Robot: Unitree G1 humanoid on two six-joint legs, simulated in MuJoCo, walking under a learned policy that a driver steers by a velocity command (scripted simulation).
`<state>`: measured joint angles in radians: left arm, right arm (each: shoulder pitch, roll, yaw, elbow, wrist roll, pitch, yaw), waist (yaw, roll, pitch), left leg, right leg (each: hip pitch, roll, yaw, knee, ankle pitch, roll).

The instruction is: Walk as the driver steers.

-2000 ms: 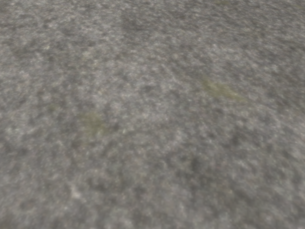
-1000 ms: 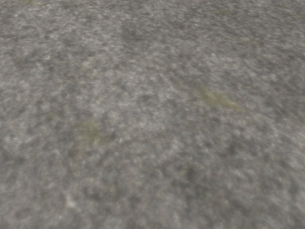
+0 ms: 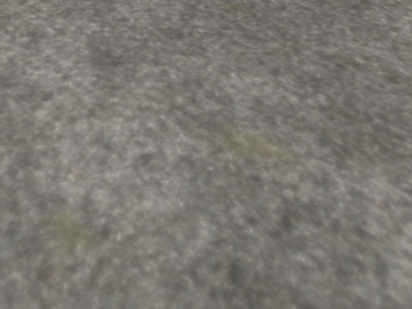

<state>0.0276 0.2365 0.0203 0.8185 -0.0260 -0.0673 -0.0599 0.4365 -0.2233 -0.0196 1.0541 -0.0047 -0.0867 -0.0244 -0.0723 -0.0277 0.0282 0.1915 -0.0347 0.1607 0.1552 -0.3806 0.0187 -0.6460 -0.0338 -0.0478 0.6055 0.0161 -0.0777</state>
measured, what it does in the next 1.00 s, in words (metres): walks ahead, turning right: right foot, then left foot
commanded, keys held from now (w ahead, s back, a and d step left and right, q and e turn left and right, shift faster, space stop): w+e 0.38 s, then w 0.62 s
